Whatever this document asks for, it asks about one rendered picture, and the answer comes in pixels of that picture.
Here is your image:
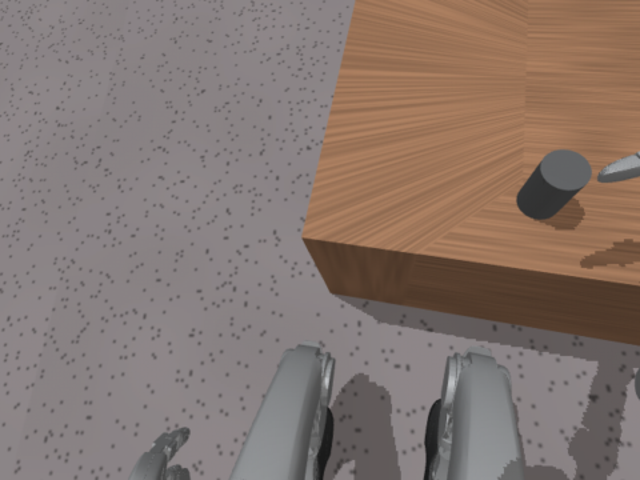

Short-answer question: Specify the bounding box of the can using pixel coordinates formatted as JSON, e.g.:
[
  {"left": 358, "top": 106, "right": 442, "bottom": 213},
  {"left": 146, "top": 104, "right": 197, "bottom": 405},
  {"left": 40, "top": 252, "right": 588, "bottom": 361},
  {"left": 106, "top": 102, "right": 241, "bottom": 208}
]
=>
[{"left": 516, "top": 149, "right": 592, "bottom": 220}]

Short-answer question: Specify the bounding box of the left robot hand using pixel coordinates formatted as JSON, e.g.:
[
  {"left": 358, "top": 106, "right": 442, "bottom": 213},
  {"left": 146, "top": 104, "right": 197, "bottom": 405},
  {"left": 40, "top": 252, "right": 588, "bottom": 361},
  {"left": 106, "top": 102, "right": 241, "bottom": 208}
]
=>
[{"left": 128, "top": 427, "right": 190, "bottom": 480}]

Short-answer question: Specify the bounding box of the right robot hand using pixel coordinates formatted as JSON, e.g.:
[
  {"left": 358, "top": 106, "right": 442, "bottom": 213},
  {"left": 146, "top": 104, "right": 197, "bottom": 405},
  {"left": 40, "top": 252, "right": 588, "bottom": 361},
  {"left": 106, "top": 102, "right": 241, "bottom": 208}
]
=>
[{"left": 597, "top": 151, "right": 640, "bottom": 183}]

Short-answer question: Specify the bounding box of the left robot foot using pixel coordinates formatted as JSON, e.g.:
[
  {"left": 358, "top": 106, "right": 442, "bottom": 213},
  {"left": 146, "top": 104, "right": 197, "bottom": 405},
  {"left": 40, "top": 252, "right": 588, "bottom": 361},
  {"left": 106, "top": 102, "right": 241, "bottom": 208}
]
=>
[{"left": 316, "top": 407, "right": 334, "bottom": 480}]

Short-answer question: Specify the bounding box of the right robot foot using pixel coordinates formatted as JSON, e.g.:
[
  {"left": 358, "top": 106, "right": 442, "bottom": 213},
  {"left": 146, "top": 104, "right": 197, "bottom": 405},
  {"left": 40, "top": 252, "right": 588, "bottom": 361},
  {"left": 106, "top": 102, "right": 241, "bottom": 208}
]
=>
[{"left": 423, "top": 399, "right": 441, "bottom": 480}]

